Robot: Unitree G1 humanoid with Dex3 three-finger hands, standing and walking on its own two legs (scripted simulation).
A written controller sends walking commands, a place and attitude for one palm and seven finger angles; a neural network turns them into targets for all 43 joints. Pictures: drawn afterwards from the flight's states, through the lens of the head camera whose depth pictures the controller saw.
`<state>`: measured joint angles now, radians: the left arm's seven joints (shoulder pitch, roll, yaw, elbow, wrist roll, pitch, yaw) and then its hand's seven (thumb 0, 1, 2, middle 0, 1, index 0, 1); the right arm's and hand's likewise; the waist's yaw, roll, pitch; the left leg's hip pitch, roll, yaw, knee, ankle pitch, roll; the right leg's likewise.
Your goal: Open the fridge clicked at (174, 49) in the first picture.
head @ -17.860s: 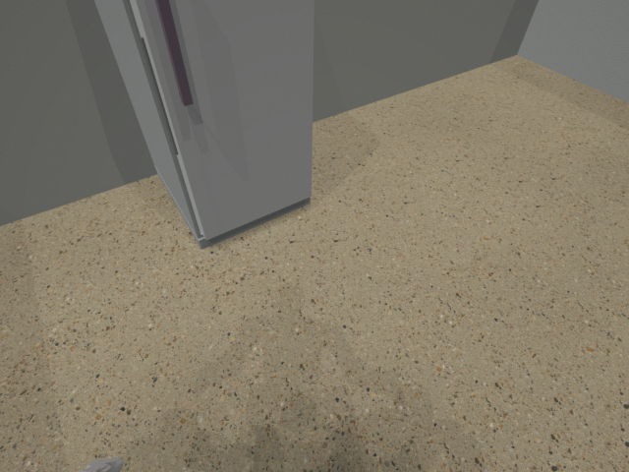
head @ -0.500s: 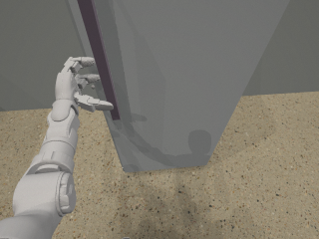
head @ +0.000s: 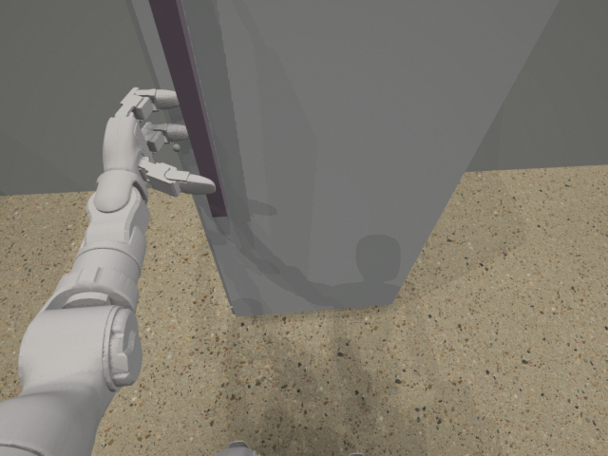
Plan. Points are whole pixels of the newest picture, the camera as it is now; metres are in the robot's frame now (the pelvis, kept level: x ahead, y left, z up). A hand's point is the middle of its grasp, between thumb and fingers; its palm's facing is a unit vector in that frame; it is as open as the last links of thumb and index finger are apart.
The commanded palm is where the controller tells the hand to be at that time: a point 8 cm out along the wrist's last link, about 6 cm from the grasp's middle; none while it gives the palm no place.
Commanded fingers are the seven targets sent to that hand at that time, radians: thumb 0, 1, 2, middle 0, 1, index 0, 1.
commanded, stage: slide the fingers in behind the handle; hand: left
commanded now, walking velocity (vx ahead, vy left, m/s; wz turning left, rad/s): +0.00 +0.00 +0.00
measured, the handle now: (189, 75) +0.53 +0.12 +0.20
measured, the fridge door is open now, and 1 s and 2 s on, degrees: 0 0 0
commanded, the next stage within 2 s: grip the handle and tug to test in 1.62 s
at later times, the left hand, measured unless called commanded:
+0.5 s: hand (193, 151) +0.48 +0.13 +0.13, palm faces +0.03 -1.00 +0.00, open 14.0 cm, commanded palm +0.45 +0.18 +0.13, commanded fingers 0.00 -0.50 0.30 -0.30 -1.20 -0.30 -1.20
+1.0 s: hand (210, 153) +0.48 +0.11 +0.13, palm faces +0.03 -1.00 +0.01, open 14.0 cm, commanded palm +0.45 +0.16 +0.13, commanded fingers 0.00 -0.50 0.30 -0.30 -1.20 -0.30 -1.20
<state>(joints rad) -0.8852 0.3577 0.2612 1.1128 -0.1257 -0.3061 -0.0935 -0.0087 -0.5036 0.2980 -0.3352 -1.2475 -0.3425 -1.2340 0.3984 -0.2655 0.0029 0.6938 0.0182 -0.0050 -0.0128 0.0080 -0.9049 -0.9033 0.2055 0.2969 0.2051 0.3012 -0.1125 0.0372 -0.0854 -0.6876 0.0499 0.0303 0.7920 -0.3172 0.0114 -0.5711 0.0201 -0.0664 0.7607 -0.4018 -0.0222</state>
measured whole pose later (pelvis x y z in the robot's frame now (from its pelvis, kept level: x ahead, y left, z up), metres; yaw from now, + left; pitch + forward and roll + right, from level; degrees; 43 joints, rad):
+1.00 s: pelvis +0.01 -0.01 +0.01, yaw -1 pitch +10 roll -1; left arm -0.77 0.23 0.22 0.97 -0.12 -0.28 -0.01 -0.01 -0.50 0.30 -0.30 -1.20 -0.30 -1.20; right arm 0.37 -0.25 0.00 0.68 0.02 0.01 0.00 0.01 -0.91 -0.90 0.21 0.30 0.20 0.30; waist -0.09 0.04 -0.09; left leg -0.60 0.05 0.05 0.74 -0.32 0.00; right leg -0.50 0.02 -0.04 0.73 -0.41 -0.03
